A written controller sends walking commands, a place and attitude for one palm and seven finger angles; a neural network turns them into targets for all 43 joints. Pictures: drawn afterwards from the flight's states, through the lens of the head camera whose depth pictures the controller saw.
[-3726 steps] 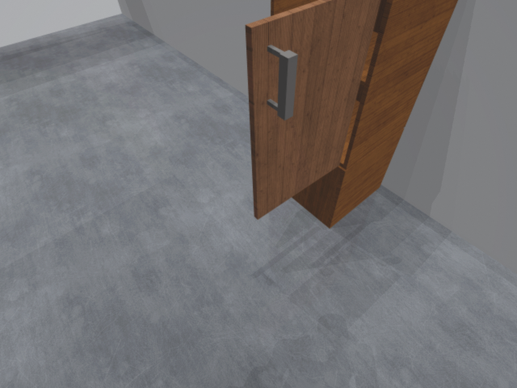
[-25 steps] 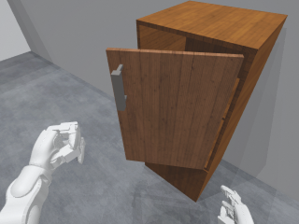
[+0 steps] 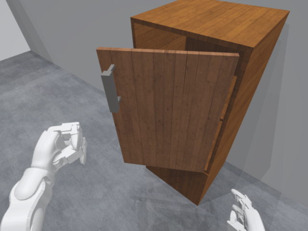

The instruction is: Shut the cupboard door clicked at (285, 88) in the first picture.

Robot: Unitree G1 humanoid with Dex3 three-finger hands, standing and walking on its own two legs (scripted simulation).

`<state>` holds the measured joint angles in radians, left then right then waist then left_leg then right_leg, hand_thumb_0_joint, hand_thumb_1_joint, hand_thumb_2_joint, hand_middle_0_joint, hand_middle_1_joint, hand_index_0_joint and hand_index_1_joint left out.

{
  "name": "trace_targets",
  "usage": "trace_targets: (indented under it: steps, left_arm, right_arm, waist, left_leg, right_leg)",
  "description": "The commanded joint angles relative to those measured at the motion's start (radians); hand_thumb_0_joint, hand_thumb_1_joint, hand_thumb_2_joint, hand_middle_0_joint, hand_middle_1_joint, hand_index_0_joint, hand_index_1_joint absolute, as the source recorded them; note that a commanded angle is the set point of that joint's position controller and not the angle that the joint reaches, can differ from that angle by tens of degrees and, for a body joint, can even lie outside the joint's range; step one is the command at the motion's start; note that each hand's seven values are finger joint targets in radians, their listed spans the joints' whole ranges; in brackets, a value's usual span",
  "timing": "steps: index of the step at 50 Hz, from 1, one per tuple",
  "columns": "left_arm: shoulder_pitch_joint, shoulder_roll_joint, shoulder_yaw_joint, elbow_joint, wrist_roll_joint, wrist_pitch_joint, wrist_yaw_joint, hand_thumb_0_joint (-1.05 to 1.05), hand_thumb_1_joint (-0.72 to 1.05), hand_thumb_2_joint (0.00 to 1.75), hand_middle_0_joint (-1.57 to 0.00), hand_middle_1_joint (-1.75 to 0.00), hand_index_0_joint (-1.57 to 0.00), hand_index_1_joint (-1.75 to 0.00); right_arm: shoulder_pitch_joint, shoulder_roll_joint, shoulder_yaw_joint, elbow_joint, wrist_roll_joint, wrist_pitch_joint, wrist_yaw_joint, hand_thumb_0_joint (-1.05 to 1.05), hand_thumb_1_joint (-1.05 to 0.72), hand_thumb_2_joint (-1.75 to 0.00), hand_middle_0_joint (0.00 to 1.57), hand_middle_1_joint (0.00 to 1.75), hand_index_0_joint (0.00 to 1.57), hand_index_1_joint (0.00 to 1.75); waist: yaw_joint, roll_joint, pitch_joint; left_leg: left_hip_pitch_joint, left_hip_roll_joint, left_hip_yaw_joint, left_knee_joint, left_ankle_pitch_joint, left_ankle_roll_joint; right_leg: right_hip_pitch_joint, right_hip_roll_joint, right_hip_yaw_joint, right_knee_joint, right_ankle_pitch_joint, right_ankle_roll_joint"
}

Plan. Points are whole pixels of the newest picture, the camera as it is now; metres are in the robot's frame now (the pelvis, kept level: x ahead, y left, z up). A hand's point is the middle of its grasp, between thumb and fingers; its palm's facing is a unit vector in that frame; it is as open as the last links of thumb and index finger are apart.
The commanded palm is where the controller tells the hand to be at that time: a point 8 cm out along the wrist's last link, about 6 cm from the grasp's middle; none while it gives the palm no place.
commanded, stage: bring the fist close to the handle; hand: left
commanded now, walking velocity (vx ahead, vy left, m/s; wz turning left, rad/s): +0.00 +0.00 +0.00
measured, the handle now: (113, 88) +0.48 +0.18 +0.14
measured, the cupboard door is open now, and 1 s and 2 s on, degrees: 31 31 21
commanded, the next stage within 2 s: push the door shut along its arc in 1.24 s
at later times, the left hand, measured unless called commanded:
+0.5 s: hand (99, 123) +0.33 +0.17 +0.15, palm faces -0.04 -1.00 -0.05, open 3.1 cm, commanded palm +0.31 +0.22 +0.15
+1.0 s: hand (119, 107) +0.39 +0.14 +0.15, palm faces -0.07 -1.00 -0.01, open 3.1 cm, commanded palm +0.36 +0.19 +0.15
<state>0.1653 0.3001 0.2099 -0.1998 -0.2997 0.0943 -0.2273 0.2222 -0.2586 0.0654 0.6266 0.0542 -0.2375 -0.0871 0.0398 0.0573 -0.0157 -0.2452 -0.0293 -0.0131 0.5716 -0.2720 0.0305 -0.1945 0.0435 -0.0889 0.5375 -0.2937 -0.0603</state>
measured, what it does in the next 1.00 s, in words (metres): stands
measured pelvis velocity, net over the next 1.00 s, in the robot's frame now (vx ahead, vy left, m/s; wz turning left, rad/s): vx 0.02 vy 0.02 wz -0.04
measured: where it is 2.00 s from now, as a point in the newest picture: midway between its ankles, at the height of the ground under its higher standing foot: outside the picture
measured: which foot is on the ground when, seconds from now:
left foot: down 0.00-1.00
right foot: down 0.00-1.00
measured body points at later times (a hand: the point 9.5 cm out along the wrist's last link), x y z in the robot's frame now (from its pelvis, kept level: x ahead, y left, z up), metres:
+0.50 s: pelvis +0.02 +0.01 +0.00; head +0.01 -0.02 +0.45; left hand +0.32 +0.23 +0.15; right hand +0.20 -0.23 -0.08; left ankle +0.02 +0.10 -0.73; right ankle +0.00 -0.08 -0.73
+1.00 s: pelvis +0.02 +0.02 +0.00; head +0.02 +0.00 +0.45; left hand +0.38 +0.19 +0.15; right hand +0.17 -0.22 -0.09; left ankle +0.02 +0.10 -0.73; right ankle +0.00 -0.08 -0.73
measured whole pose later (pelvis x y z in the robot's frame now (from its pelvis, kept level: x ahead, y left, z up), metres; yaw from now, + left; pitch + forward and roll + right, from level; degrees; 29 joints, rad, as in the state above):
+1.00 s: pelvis +0.02 +0.02 +0.00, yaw -2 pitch +0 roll +0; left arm -0.30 0.19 0.10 0.20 -0.20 0.13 -0.07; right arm 0.22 -0.25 0.06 0.63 0.05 -0.07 -0.05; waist -0.01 0.05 -0.02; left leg -0.24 -0.05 0.04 0.53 -0.29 0.06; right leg -0.22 0.02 -0.03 0.53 -0.31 -0.03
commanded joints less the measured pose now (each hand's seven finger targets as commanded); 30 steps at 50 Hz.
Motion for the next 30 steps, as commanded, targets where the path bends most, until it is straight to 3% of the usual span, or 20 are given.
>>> trace_targets:
  steps: [1, 2, 6, 8, 9, 10, 11, 13, 14, 15, 18, 19, 20, 22, 23, 24, 28, 29, 30]
  left_arm:
    - [-0.313, 0.169, 0.093, -0.127, -0.005, -0.087, 0.010, 0.00, 0.90, 0.90, -1.30, -1.50, -1.30, -1.50]
    - [-0.333, 0.140, 0.054, -0.109, -0.002, -0.075, -0.003, 0.00, 0.90, 0.90, -1.30, -1.50, -1.30, -1.50]
    - [-0.320, 0.145, 0.057, -0.045, 0.000, -0.017, -0.038, 0.00, 0.90, 0.90, -1.30, -1.50, -1.30, -1.50]
    - [-0.338, 0.165, 0.092, -0.080, -0.007, -0.010, -0.036, 0.00, 0.90, 0.90, -1.30, -1.50, -1.30, -1.50]
    - [-0.327, 0.203, 0.128, -0.088, -0.006, -0.016, -0.025, 0.00, 0.90, 0.90, -1.30, -1.50, -1.30, -1.50]
    - [-0.349, 0.181, 0.125, -0.107, -0.009, -0.022, -0.018, 0.00, 0.90, 0.90, -1.30, -1.50, -1.30, -1.50]
    - [-0.361, 0.209, 0.157, -0.108, -0.008, -0.032, -0.003, 0.00, 0.90, 0.90, -1.30, -1.50, -1.30, -1.50]
    - [-0.393, 0.173, 0.127, -0.148, -0.003, -0.060, 0.017, 0.00, 0.90, 0.90, -1.30, -1.50, -1.30, -1.50]
    - [-0.411, 0.194, 0.126, -0.161, 0.008, -0.072, 0.030, 0.00, 0.90, 0.90, -1.30, -1.50, -1.30, -1.50]
    - [-0.418, 0.154, 0.097, -0.140, 0.012, -0.071, 0.034, 0.00, 0.90, 0.90, -1.30, -1.50, -1.30, -1.50]
    - [-0.431, 0.133, 0.070, -0.071, 0.022, -0.056, 0.037, 0.00, 0.90, 0.90, -1.30, -1.50, -1.30, -1.50]
    - [-0.432, 0.160, 0.079, -0.049, 0.029, -0.048, 0.037, 0.00, 0.90, 0.90, -1.30, -1.50, -1.30, -1.50]
    - [-0.447, 0.106, 0.030, -0.034, 0.030, -0.033, 0.028, 0.00, 0.90, 0.90, -1.30, -1.50, -1.30, -1.50]
    - [-0.517, 0.088, -0.003, -0.027, 0.030, -0.015, 0.022, 0.00, 0.90, 0.90, -1.30, -1.50, -1.30, -1.50]
    - [-0.535, 0.082, -0.011, -0.029, 0.031, -0.008, 0.023, 0.00, 0.90, 0.90, -1.30, -1.50, -1.30, -1.50]
    - [-0.546, 0.110, 0.005, -0.013, 0.033, -0.005, 0.029, 0.00, 0.90, 0.90, -1.30, -1.50, -1.30, -1.50]
    - [-0.650, 0.103, 0.005, -0.043, 0.039, -0.025, 0.059, 0.00, 0.90, 0.90, -1.30, -1.50, -1.30, -1.50]
    - [-0.649, 0.150, 0.037, -0.029, 0.046, -0.035, 0.075, 0.00, 0.90, 0.90, -1.30, -1.50, -1.30, -1.50]
    - [-0.677, 0.099, -0.001, -0.030, 0.048, -0.042, 0.081, 0.00, 0.90, 0.90, -1.30, -1.50, -1.30, -1.50]
  right_arm:
    - [-0.137, -0.107, -0.040, -0.153, 0.009, -0.068, -0.010, 0.00, -0.90, -0.90, 0.20, 0.30, 0.20, 0.30]
    - [-0.139, -0.108, -0.039, -0.156, 0.012, -0.064, -0.009, 0.00, -0.90, -0.90, 0.20, 0.30, 0.20, 0.30]
    - [-0.134, -0.120, -0.047, -0.170, 0.019, -0.047, -0.004, 0.00, -0.90, -0.90, 0.20, 0.30, 0.20, 0.30]
    - [-0.140, -0.116, -0.049, -0.185, 0.017, -0.041, -0.001, 0.00, -0.90, -0.90, 0.20, 0.30, 0.20, 0.30]
    - [-0.139, -0.122, -0.050, -0.184, 0.013, -0.039, 0.001, 0.00, -0.90, -0.90, 0.20, 0.30, 0.20, 0.30]
    - [-0.148, -0.112, -0.048, -0.193, 0.012, -0.036, 0.003, 0.00, -0.90, -0.90, 0.20, 0.30, 0.20, 0.30]
    - [-0.142, -0.112, -0.048, -0.190, 0.011, -0.032, 0.004, 0.00, -0.90, -0.90, 0.20, 0.30, 0.20, 0.30]
    - [-0.141, -0.103, -0.047, -0.197, 0.008, -0.031, 0.009, 0.00, -0.90, -0.90, 0.20, 0.30, 0.20, 0.30]
    - [-0.138, -0.110, -0.049, -0.191, 0.006, -0.031, 0.011, 0.00, -0.90, -0.90, 0.20, 0.30, 0.20, 0.30]
    - [-0.137, -0.102, -0.047, -0.189, 0.005, -0.028, 0.011, 0.00, -0.90, -0.90, 0.20, 0.30, 0.20, 0.30]
    - [-0.118, -0.110, -0.051, -0.178, 0.009, -0.013, 0.010, 0.00, -0.90, -0.90, 0.20, 0.30, 0.20, 0.30]
    - [-0.117, -0.121, -0.055, -0.173, 0.010, -0.008, 0.010, 0.00, -0.90, -0.90, 0.20, 0.30, 0.20, 0.30]
    - [-0.122, -0.113, -0.051, -0.177, 0.012, -0.001, 0.010, 0.00, -0.90, -0.90, 0.20, 0.30, 0.20, 0.30]
    - [-0.125, -0.115, -0.051, -0.178, 0.018, 0.008, 0.006, 0.00, -0.90, -0.90, 0.20, 0.30, 0.20, 0.30]
    - [-0.128, -0.114, -0.051, -0.181, 0.019, 0.010, 0.004, 0.00, -0.90, -0.90, 0.20, 0.30, 0.20, 0.30]
    - [-0.126, -0.122, -0.054, -0.176, 0.017, 0.013, 0.003, 0.00, -0.90, -0.90, 0.20, 0.30, 0.20, 0.30]
    - [-0.137, -0.108, -0.047, -0.179, 0.010, 0.022, 0.002, 0.00, -0.90, -0.90, 0.20, 0.30, 0.20, 0.30]
    - [-0.130, -0.115, -0.050, -0.169, 0.008, 0.027, 0.003, 0.00, -0.90, -0.90, 0.20, 0.30, 0.20, 0.30]
    - [-0.135, -0.106, -0.045, -0.172, 0.006, 0.031, 0.006, 0.00, -0.90, -0.90, 0.20, 0.30, 0.20, 0.30]
  waist:
    - [-0.011, -0.010, -0.083]
    - [-0.018, -0.016, -0.082]
    - [-0.007, -0.095, -0.131]
    - [0.006, -0.101, -0.182]
    - [0.013, -0.112, -0.198]
    - [0.013, -0.111, -0.214]
    - [0.016, -0.103, -0.216]
    - [0.015, -0.051, -0.228]
    - [0.005, -0.050, -0.226]
    - [0.000, -0.028, -0.210]
    - [-0.013, -0.042, -0.174]
    - [-0.019, -0.078, -0.165]
    - [-0.022, -0.063, -0.158]
    - [-0.032, -0.047, -0.160]
    - [-0.031, -0.033, -0.170]
    - [-0.036, -0.084, -0.166]
    - [-0.027, -0.036, -0.249]
    - [-0.026, -0.061, -0.255]
    - [-0.029, -0.051, -0.265]
  left_leg:
    - [0.049, 0.016, -0.029, -0.073, 0.073, 0.009]
    - [0.048, 0.013, -0.025, -0.070, 0.074, 0.011]
    - [0.028, 0.013, -0.018, -0.045, 0.136, 0.015]
    - [0.039, 0.010, -0.017, -0.038, 0.173, 0.014]
    - [0.034, 0.015, -0.016, -0.031, 0.191, 0.013]
    - [0.037, 0.011, -0.013, -0.034, 0.201, 0.014]
    - [0.043, 0.010, -0.011, -0.038, 0.210, 0.012]
    - [0.078, 0.009, -0.007, -0.043, 0.239, 0.011]
    - [0.085, 0.014, -0.005, -0.034, 0.248, 0.013]
    - [0.090, 0.013, -0.003, -0.038, 0.247, 0.014]
    - [0.089, 0.014, -0.005, -0.043, 0.240, 0.013]
    - [0.081, 0.019, -0.004, -0.033, 0.232, 0.015]
    - [0.079, 0.015, -0.002, -0.041, 0.229, 0.017]
    - [0.098, 0.014, -0.010, -0.046, 0.217, 0.015]
    - [0.109, 0.015, -0.015, -0.050, 0.220, 0.015]
    - [0.104, 0.020, -0.017, -0.043, 0.214, 0.018]
    - [0.146, 0.017, -0.024, -0.058, 0.253, 0.012]
    - [0.146, 0.023, -0.023, -0.053, 0.261, 0.013]
    - [0.149, 0.021, -0.022, -0.059, 0.272, 0.013]
  right_leg:
    - [-0.054, -0.059, 0.117, -0.140, 0.041, 0.053]
    - [-0.056, -0.059, 0.117, -0.138, 0.054, 0.057]
    - [-0.015, -0.075, 0.136, -0.111, 0.194, 0.082]
    - [0.013, -0.076, 0.127, -0.085, 0.273, 0.087]
    - [0.029, -0.082, 0.134, -0.077, 0.309, 0.092]
    - [0.033, -0.083, 0.129, -0.069, 0.342, 0.093]
    - [0.034, -0.078, 0.119, -0.062, 0.354, 0.088]
    - [0.021, -0.062, 0.091, -0.047, 0.362, 0.070]
    - [0.013, -0.065, 0.099, -0.047, 0.372, 0.073]
    - [-0.004, -0.061, 0.091, -0.048, 0.365, 0.068]
    - [-0.028, -0.051, 0.080, -0.053, 0.345, 0.063]
    - [-0.030, -0.058, 0.096, -0.059, 0.351, 0.073]
    - [-0.032, -0.056, 0.086, -0.059, 0.343, 0.068]
    - [-0.051, -0.048, 0.076, -0.061, 0.307, 0.061]
    - [-0.054, -0.046, 0.071, -0.061, 0.298, 0.055]
    - [-0.057, -0.048, 0.078, -0.067, 0.289, 0.061]
    - [-0.027, -0.044, 0.064, -0.050, 0.301, 0.045]
    - [-0.019, -0.045, 0.071, -0.053, 0.304, 0.045]
    - [-0.012, -0.045, 0.065, -0.047, 0.314, 0.043]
